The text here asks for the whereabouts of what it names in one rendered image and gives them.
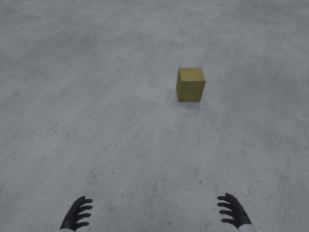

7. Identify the robot right hand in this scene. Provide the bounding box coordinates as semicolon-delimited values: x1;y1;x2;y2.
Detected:
217;192;252;229

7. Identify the robot left hand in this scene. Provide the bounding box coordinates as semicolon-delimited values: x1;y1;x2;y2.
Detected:
60;195;93;232

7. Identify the carton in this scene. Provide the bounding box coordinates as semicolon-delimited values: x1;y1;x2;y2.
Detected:
176;67;206;102

